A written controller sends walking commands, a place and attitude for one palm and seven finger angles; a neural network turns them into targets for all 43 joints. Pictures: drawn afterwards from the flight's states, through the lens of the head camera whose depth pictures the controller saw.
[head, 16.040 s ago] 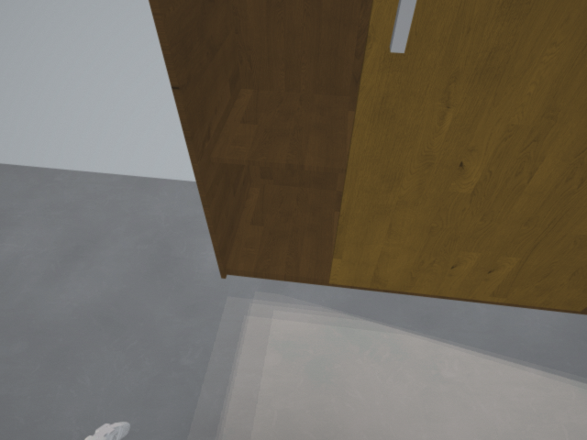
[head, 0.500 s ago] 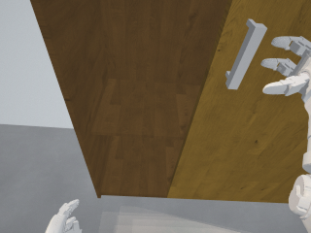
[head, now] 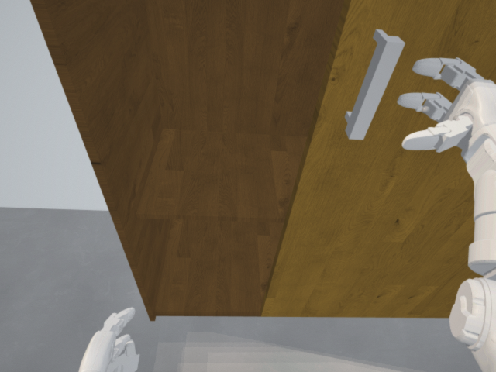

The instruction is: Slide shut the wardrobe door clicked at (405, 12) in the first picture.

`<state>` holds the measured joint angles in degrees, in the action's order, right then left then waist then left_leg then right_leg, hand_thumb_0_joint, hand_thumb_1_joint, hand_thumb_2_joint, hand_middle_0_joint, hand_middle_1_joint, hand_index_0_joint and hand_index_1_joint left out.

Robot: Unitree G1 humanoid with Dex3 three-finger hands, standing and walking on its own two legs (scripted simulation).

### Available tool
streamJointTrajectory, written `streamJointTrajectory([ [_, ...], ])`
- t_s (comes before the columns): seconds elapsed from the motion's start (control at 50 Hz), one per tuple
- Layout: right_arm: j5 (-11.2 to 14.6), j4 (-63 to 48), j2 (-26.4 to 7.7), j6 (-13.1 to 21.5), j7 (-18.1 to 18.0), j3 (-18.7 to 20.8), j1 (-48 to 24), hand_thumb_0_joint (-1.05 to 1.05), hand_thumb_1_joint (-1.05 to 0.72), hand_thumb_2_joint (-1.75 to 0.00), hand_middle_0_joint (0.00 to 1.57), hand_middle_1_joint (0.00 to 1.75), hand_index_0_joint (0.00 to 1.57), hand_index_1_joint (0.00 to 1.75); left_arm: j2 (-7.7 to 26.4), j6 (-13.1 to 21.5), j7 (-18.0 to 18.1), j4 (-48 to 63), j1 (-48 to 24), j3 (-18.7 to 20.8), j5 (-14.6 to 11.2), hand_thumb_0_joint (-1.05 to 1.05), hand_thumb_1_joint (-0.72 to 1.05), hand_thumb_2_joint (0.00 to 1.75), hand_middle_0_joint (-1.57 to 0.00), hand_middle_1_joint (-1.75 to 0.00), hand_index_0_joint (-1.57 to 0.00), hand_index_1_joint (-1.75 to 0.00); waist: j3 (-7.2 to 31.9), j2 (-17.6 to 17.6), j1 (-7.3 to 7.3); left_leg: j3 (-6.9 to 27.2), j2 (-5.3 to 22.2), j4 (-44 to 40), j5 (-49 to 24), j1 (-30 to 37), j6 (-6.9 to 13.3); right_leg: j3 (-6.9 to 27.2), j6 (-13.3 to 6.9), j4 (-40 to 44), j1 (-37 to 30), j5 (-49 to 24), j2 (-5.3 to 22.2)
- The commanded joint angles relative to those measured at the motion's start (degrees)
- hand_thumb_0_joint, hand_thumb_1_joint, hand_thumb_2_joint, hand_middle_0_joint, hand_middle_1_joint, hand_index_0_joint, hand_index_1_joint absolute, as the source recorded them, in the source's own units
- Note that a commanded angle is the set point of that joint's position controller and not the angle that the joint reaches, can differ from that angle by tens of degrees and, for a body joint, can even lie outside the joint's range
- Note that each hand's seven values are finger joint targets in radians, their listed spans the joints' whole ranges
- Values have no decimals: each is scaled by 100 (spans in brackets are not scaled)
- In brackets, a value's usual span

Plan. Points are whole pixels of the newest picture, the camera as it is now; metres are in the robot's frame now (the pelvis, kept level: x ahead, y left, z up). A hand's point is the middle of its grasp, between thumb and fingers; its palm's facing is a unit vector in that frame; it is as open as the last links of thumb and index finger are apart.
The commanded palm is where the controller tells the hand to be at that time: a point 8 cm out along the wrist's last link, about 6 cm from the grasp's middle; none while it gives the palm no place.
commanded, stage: move the hooked fingers beside the handle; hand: right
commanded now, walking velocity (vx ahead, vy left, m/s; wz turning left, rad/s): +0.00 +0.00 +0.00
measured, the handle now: (366, 86) +0.48 -0.14 +0.27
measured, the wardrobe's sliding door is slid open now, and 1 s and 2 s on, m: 0.42 0.42 0.42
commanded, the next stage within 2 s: feel for the door with the fingertips in 0.38 s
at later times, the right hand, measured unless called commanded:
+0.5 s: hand (423, 113) +0.42 -0.20 +0.27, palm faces -0.02 +1.00 -0.05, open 14.0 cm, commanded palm +0.40 -0.25 +0.27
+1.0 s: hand (398, 109) +0.42 -0.17 +0.27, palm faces -0.04 +1.00 -0.04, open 14.0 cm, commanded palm +0.40 -0.22 +0.27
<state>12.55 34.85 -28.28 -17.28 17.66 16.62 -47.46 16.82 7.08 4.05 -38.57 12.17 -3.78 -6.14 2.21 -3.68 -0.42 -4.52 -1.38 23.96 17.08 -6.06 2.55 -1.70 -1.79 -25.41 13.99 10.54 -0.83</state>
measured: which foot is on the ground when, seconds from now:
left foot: down 0.00-1.00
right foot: down 0.00-1.00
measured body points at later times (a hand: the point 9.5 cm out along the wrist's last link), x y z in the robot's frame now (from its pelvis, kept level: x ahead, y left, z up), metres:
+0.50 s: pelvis +0.00 +0.00 +0.00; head -0.01 +0.02 +0.45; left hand +0.13 +0.26 -0.10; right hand +0.42 -0.26 +0.27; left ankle -0.04 +0.09 -0.74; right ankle +0.03 -0.10 -0.74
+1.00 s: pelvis +0.01 +0.00 +0.00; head -0.01 +0.02 +0.45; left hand +0.16 +0.25 -0.10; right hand +0.42 -0.22 +0.27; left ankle -0.04 +0.09 -0.74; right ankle +0.03 -0.10 -0.74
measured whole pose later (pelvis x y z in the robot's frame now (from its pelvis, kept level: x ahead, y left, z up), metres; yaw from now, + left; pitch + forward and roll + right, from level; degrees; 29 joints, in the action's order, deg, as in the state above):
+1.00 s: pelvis +0.01 +0.00 +0.00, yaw +1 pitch -1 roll +0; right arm 12.0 28.6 -23.6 -19.2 12.4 15.5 -44.8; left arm 16.2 6.2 3.3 -38.8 12.7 -3.3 -5.7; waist 2.4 -3.5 -0.8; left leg -3.5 -1.4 23.8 17.5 -5.6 2.5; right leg -2.6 -1.8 -25.2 13.2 11.3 -0.7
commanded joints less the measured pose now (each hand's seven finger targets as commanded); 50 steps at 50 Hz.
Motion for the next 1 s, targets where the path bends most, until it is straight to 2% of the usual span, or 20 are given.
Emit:
streamJointTrajectory([
  [0.0, 43, -938, -1477, 390, -92, 383, -2895, 0, 50, -30, 30, 120, 30, 120, 752, 279, 75, 776, -391, 280, 25, 0, 90, 90, -20, -30, -20, -30, 1429, 312, -108, 355, 142, -362, -1903, -680, -70, 440, -196, 109, -1484, -915, 12],
  [0.1, -83, -909, -1904, 466, -152, 708, -2692, 0, 50, -30, 30, 120, 30, 120, 768, 222, 51, 850, -293, 303, 45, 0, 90, 90, -20, -30, -20, -30, 1558, 264, -23, 364, 147, -342, -2081, -482, -60, 418, -194, 121, -1445, -1104, 31],
  [0.18, -45, -1136, -1918, 557, -25, 699, -2719, 0, 50, -30, 30, 120, 30, 120, 784, 228, 50, 913, -296, 322, 30, 0, 90, 90, -20, -30, -20, -30, 1622, 277, -52, 379, 140, -343, -2262, -422, -80, 377, -229, 83, -1501, -1217, 35],
  [0.22, -27, -1430, -1699, 589, 43, 529, -2741, 0, 50, -30, 30, 120, 30, 120, 754, 268, 36, 976, -337, 310, 21, 0, 90, 90, -20, -30, -20, -30, 1667, -131, -61, 360, 128, -334, -2209, -523, -43, 405, -205, 73, -1711, -1299, 25],
  [0.28, 20, -1463, -1646, 549, 55, 511, -2641, 0, 50, -30, 30, 120, 30, 120, 783, 298, 35, 932, -307, 326, 22, 0, 90, 90, -20, -30, -20, -30, 1543, -116, -84, 324, 93, -382, -1994, -651, -31, 461, -189, 94, -1733, -1183, 51],
  [0.32, 95, -1207, -1387, 428, 82, 329, -2726, 0, 50, -30, 30, 120, 30, 120, 791, 314, 58, 854, -301, 325, 4, 0, 90, 90, -20, -30, -20, -30, 1296, 26, -153, 310, 82, -434, -1774, -828, -53, 469, -187, 123, -1627, -939, 49],
  [0.36, 130, -942, -1434, 340, 47, 379, -2709, 0, 50, -30, 30, 120, 30, 120, 830, 311, 75, 768, -274, 340, -5, 0, 90, 90, -20, -30, -20, -30, 1102, 271, -160, 342, 81, -497, -1631, -878, -74, 439, -216, 120, -1421, -723, 44],
  [0.42, 26, -1055, -1483, 325, -46, 370, -2847, 0, 50, -30, 30, 120, 30, 120, 816, 334, 72, 781, -215, 342, 14, 0, 90, 90, -20, -30, -20, -30, 1345, 0, -143, 318, 93, -416, -1643, -872, -42, 492, -179, 133, -1571, -863, 40],
  [0.48, -3, -1260, -1687, 473, -141, 542, -2894, 0, 50, -30, 30, 120, 30, 120, 803, 332, 53, 806, -215, 337, 42, 0, 90, 90, -20, -30, -20, -30, 1630, 74, -104, 338, 96, -380, -1867, -656, -41, 480, -187, 91, -1643, -1073, 40],
  [0.5, 19, -1311, -1502, 518, -138, 400, -3013, 0, 50, -30, 30, 120, 30, 120, 790, 351, 53, 814, -231, 335, 45, 0, 90, 90, -20, -30, -20, -30, 1678, 133, -145, 328, 91, -365, -1922, -666, -50, 479, -189, 84, -1712, -1119, 40],
  [0.54, 93, -1253, -1284, 585, -139, 259, -2957, 0, 50, -30, 30, 120, 30, 120, 758, 353, 49, 773, -234, 330, 48, 0, 90, 90, -20, -30, -20, -30, 1587, 295, -152, 331, 97, -395, -1915, -627, -55, 458, -206, 61, -1632, -1084, 50],
  [0.58, 50, -1283, -1523, 586, -177, 512, -2945, 0, 50, -30, 30, 120, 30, 120, 785, 383, 39, 786, -245, 338, 52, 0, 90, 90, -20, -30, -20, -30, 1720, 103, -101, 355, 93, -358, -1999, -628, -54, 452, -191, 60, -1732, -1141, 45],
  [0.66, 32, -1115, -1427, 447, -248, 484, -2709, 0, 50, -30, 30, 120, 30, 120, 755, 322, 12, 793, -294, 323, 37, 0, 90, 90, -20, -30, -20, -30, 1471, 251, -59, 359, 104, -359, -2103, -575, -69, 392, -200, 68, -1461, -1117, 33],
  [0.72, -18, -1499, -1085, 361, -295, 201, -2737, 0, 50, -30, 30, 120, 30, 120, 705, 319, -13, 876, -370, 335, 26, 0, 90, 90, -20, -30, -20, -30, 1607, -28, -86, 327, 104, -304, -2156, -668, -53, 417, -176, 48, -1708, -1318, 50],
  [0.74, 27, -1595, -970, 364, -321, 134, -2594, 0, 50, -30, 30, 120, 30, 120, 681, 294, -24, 881, -394, 327, 36, 0, 90, 90, -20, -30, -20, -30, 1574, 94, -63, 322, 111, -331, -2186, -562, -47, 399, -185, 16, -1623, -1337, 53],
  [0.78, 73, -1823, -1149, 341, -368, 371, -2578, 0, 50, -30, 30, 120, 30, 120, 709, 293, -28, 906, -451, 335, 44, 0, 90, 90, -20, -30, -20, -30, 1777, 215, -20, 340, 97, -281, -2378, -453, -68, 400, -192, 15, -1687, -1448, 40],
  [0.82, 128, -1942, -943, 288, -395, 274, -2649, 0, 50, -30, 30, 120, 30, 120, 685, 288, -18, 904, -513, 325, 45, 0, 90, 90, -20, -30, -20, -30, 1764, 264, -40, 318, 87, -259, -2401, -505, -71, 410, -187, 18, -1766, -1508, 41],
  [0.88, 81, -1831, -1146, 214, -501, 419, -2669, 0, 50, -30, 30, 120, 30, 120, 689, 232, -10, 822, -509, 314, 52, 0, 90, 90, -20, -30, -20, -30, 1518, 284, -31, 341, 87, -304, -2276, -547, -82, 385, -193, 35, -1571, -1328, 35],
  [0.94, -3, -2075, -955, 187, -629, 208, -2765, 0, 50, -30, 30, 120, 30, 120, 648, 186, -10, 823, -545, 312, 63, 0, 90, 90, -20, -30, -20, -30, 1608, 96, -42, 341, 109, -292, -2337, -479, -60, 362, -188, 11, -1655, -1466, 27],
  [0.98, -26, -1907, -914, 129, -675, 177, -2839, 0, 50, -30, 30, 120, 30, 120, 647, 157, -5, 797, -539, 309, 59, 0, 90, 90, -20, -30, -20, -30, 1595, 230, -91, 339, 92, -300, -2305, -545, -78, 390, -190, 33, -1681, -1413, 30],
])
